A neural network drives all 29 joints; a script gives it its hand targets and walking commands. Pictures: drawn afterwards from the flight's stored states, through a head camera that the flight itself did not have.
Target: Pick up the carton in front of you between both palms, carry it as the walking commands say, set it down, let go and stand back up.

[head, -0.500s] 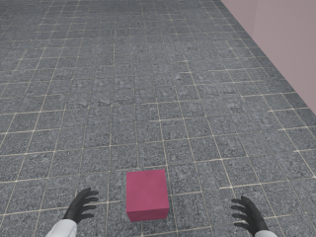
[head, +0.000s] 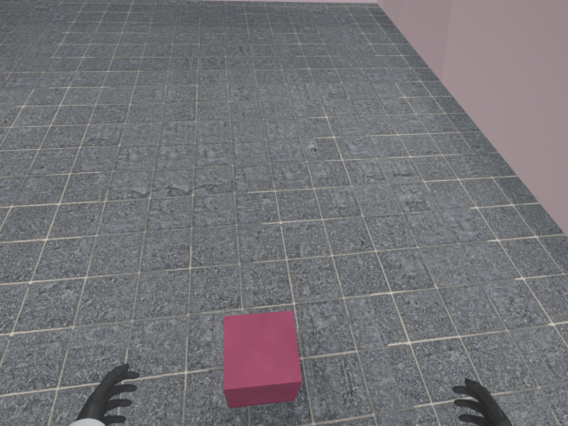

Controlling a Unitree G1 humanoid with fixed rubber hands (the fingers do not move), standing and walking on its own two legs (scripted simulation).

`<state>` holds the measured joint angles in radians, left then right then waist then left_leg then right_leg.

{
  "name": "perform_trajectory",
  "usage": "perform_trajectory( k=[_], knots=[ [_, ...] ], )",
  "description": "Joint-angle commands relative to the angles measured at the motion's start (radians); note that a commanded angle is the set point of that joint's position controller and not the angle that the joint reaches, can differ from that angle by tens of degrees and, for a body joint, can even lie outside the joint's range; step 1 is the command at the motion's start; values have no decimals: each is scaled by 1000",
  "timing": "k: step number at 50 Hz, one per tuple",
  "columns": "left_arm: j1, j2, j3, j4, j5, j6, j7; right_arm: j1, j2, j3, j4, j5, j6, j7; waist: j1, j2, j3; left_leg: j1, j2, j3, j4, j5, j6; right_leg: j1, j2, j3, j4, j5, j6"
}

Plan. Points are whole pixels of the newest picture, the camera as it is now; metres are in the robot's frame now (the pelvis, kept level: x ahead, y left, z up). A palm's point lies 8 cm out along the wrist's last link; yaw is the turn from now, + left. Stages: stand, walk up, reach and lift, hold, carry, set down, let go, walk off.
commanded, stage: stand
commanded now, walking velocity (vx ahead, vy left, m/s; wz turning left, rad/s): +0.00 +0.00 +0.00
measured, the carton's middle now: (260, 360) +0.38 +0.06 -0.64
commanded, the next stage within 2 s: none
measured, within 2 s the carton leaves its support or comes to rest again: neither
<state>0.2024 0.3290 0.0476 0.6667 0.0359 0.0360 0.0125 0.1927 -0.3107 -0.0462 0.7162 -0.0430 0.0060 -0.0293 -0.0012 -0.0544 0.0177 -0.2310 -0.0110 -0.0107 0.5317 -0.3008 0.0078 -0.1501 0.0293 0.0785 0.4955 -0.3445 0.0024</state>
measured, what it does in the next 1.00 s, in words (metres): stands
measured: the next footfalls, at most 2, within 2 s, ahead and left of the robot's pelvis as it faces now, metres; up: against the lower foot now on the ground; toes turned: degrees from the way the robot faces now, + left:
none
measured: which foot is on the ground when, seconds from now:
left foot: down 0.00-1.00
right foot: down 0.00-1.00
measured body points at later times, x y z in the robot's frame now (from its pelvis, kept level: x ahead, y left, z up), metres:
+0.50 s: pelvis +0.00 +0.01 +0.00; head +0.00 +0.02 +0.45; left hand +0.13 +0.30 -0.11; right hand +0.11 -0.29 -0.09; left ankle -0.01 +0.11 -0.73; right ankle -0.05 -0.13 -0.73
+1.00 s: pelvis -0.02 +0.01 +0.01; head -0.02 +0.02 +0.46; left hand +0.10 +0.31 -0.11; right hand +0.07 -0.31 -0.10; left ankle -0.01 +0.11 -0.73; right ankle -0.05 -0.13 -0.73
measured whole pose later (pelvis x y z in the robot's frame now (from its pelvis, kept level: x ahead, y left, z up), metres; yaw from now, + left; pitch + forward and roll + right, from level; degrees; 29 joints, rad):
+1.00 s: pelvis -0.02 +0.01 +0.01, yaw -2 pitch -2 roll +0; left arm 0.16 0.39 0.01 0.93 0.02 0.00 0.02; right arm 0.13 -0.36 -0.01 0.98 -0.02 -0.01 -0.02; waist -0.01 -0.04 0.03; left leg -0.15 -0.01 0.03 0.40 -0.21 0.02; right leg -0.09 0.02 0.11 0.38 -0.25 0.02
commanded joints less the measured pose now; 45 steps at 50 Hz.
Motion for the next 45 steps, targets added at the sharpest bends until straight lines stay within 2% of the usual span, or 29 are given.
perform_trajectory(
  k=[1,2,3,5,8,9,11,16,17,18,19,21,24,25,27,29,30,32,33,35,36,37,38,39,40,41,42,44,45],
  knots=[
    [-33,139,34,-38,0,-22,8,-35,-142,-27,-36,8,-21,-7,4,82,-126,112,100,-68,-58,398,2,-12,-84,43,-47,319,-7],
    [-37,125,28,-49,-12,-25,8,-21,-153,-27,-44,14,-20,-7,-2,111,-68,81,94,-53,-71,423,-4,-6,-77,36,-43,334,0],
    [-36,122,25,-38,-15,-24,7,-25,-153,-23,-23,3,-21,-8,12,50,-57,82,99,-84,-68,399,8,-22,-81,39,-54,322,0],
    [-28,136,25,-19,-6,-22,13,-6,-162,-22,-7,1,-24,-10,-15,67,-85,120,108,-83,-83,377,-9,-36,-71,37,-37,263,3],
    [-49,116,20,-6,-17,-32,7,-61,-184,-20,9,6,-25,-11,10,42,-70,102,101,-42,-70,417,-6,-13,-81,40,-63,328,3],
    [-34,128,15,0,-4,-34,7,-40,-172,-27,10,4,-22,-10,4,82,-37,97,95,-64,-100,388,3,-36,-85,32,-42,342,1],
    [-28,136,14,22,-10,-36,16,-60,-187,-20,10,12,-17,-1,-3,54,-49,71,104,-72,-106,299,8,-19,-92,50,-78,283,6],
    [-49,163,13,53,5,-45,14,-74,-187,-14,68,15,-22,-2,-6,91,-35,123,97,-70,-111,378,1,-44,-82,47,-72,331,-4],
    [-47,171,17,59,-6,-42,18,-74,-181,-17,65,15,-22,-2,2,43,-64,135,120,-58,-114,360,3,-33,-93,54,-69,320,-12],
    [-40,160,18,70,-11,-38,20,-56,-197,-21,67,13,-23,-6,-2,72,-30,130,105,-68,-104,412,13,-30,-87,58,-76,376,-16],
    [-56,158,13,69,-6,-30,18,-71,-186,-19,85,12,-18,-7,-9,40,-38,128,110,-53,-115,431,5,-38,-88,44,-73,361,-5],
    [-45,169,10,84,-10,-36,19,-91,-193,-17,70,12,-25,-5,0,97,-39,94,103,-51,-113,337,3,-14,-91,67,-86,331,-11],
    [-47,195,12,91,-14,-42,17,-43,-194,-13,108,9,-15,6,0,-5,-34,97,102,-63,-145,285,15,7,-100,70,-96,291,-20],
    [-51,158,5,101,-17,-41,19,-81,-194,-6,105,11,-25,7,6,37,-30,124,106,-63,-134,322,23,-10,-108,92,-103,331,-26],
    [-47,184,10,111,-9,-49,14,-70,-187,-5,126,11,-21,-2,8,15,-46,111,108,-70,-148,291,22,12,-111,81,-102,302,-15],
    [-65,171,2,107,-19,-43,15,-70,-190,-10,118,13,-21,8,-10,51,-28,122,94,-55,-156,242,12,-30,-90,61,-118,287,0],
    [-66,160,-1,120,-20,-49,15,-90,-187,-9,124,21,-25,10,6,10,-52,135,100,-61,-151,254,4,-21,-93,59,-111,289,-4],
    [-59,191,4,135,-14,-49,13,-96,-216,-24,129,13,-19,10,-15,11,-25,143,109,-61,-160,226,5,-45,-104,77,-127,239,-4],
    [-89,168,-11,141,-10,-48,10,-84,-212,-14,141,20,-20,8,-24,86,-10,138,109,-63,-171,235,12,-57,-112,94,-135,242,-13],
    [-69,155,-10,149,-20,-49,13,-115,-196,-6,151,16,-18,4,9,63,4,85,109,-75,-163,209,15,-26,-107,73,-141,236,-10],
    [-70,189,-6,157,-8,-47,18,-112,-191,-4,151,19,-20,6,-18,55,-41,137,118,-83,-175,189,19,-33,-111,80,-146,246,-14],
    [-78,206,-2,161,-19,-47,17,-83,-193,0,163,19,-22,6,-3,-9,-26,121,119,-77,-162,229,22,-20,-107,85,-139,241,-18],
    [-66,187,-2,176,-13,-40,12,-67,-215,-1,176,24,-21,6,-8,60,7,103,107,-68,-178,205,22,-25,-106,93,-152,223,-19],
    [-55,191,-10,170,-21,-47,12,-96,-216,-3,175,21,-23,8,5,64,18,102,111,-73,-178,180,15,-44,-116,102,-158,204,-20],
    [-75,194,-13,188,-5,-56,10,-107,-203,-4,184,20,-26,9,-19,85,-10,148,113,-69,-183,189,15,-37,-120,108,-160,241,-22],
    [-64,200,-4,176,-12,-55,11,-85,-220,2,183,13,-25,15,0,48,-5,113,111,-76,-169,189,19,-24,-113,102,-167,249,-21],
    [-86,216,-2,190,-8,-49,12,-78,-223,-4,188,13,-22,11,-21,-12,-29,137,114,-63,-178,182,8,-18,-102,86,-165,231,-15],
    [-53,190,-4,194,-15,-51,10,-71,-216,-4,213,22,-20,9,-6,81,9,137,122,-72,-180,253,26,-23,-119,103,-164,310,-23],
    [-58,234,1,190,-15,-49,9,-79,-218,-2,214,20,-19,15,-13,43,-13,144,111,-52,-179,221,2,-33,-102,85,-159,271,-12]
  ],
)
